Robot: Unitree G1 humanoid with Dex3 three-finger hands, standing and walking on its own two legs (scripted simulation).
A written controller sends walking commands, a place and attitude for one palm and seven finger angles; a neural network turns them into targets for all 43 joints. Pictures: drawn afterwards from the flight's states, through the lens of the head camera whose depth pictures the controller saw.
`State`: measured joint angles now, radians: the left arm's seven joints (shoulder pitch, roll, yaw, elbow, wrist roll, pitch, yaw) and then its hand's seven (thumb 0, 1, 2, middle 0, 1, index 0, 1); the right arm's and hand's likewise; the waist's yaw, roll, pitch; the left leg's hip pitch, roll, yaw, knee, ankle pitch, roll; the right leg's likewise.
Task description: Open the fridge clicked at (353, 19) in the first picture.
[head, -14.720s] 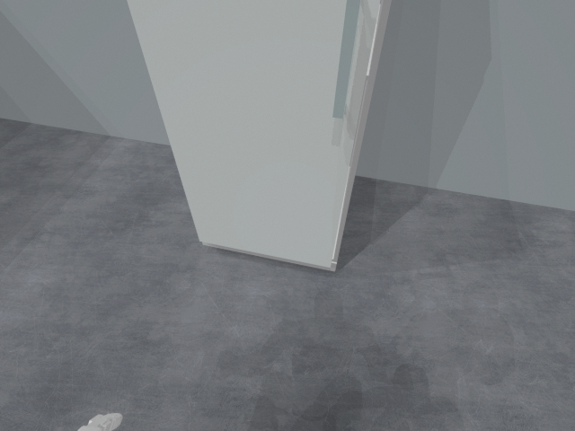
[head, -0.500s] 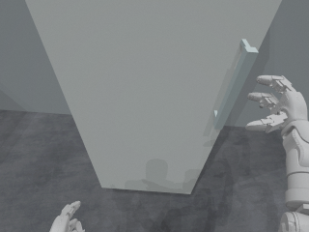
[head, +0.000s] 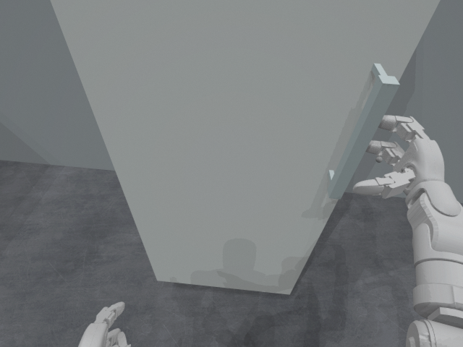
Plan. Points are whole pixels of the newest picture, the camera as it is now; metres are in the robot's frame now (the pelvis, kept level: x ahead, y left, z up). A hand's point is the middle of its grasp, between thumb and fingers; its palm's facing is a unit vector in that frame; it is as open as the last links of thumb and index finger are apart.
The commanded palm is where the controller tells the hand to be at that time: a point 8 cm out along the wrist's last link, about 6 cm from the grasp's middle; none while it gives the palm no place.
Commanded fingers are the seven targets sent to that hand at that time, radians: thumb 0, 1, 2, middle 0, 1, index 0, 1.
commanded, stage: feel for the door with the fingertips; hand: right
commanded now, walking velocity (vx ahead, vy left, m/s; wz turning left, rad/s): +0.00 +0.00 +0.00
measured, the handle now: (353, 139) +0.45 -0.17 +0.16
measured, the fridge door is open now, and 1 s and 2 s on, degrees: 0 0 0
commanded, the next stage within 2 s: slide the fingers in behind the handle in 0.56 s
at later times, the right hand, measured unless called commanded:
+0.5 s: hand (376, 151) +0.41 -0.19 +0.17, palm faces +0.02 +1.00 +0.00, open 14.0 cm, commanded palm +0.38 -0.25 +0.17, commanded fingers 0.00 0.50 -0.30 0.30 1.20 0.30 1.20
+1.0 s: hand (383, 154) +0.40 -0.21 +0.17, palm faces +0.03 +1.00 +0.00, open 14.0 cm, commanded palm +0.37 -0.25 +0.17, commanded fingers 0.00 0.50 -0.30 0.30 1.20 0.30 1.20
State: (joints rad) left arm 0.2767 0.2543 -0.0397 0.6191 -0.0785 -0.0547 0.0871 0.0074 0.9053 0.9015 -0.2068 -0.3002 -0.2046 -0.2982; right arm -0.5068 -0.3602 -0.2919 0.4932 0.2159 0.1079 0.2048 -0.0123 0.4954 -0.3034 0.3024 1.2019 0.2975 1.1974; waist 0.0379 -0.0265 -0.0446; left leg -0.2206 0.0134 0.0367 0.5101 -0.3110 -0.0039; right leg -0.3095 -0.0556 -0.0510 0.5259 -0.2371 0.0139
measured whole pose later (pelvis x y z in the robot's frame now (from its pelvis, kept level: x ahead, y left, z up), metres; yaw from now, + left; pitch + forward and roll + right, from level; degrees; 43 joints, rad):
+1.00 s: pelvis -0.01 +0.00 +0.00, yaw +0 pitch +2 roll +1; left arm 0.31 0.27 -0.03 0.63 -0.08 -0.04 0.09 0.01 0.91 0.90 -0.21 -0.30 -0.20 -0.30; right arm -0.61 -0.39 -0.29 0.64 0.21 0.04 0.22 -0.01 0.50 -0.30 0.31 1.21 0.30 1.20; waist 0.05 -0.02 -0.04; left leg -0.25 0.01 0.04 0.52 -0.30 -0.01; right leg -0.35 -0.06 -0.04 0.54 -0.23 0.01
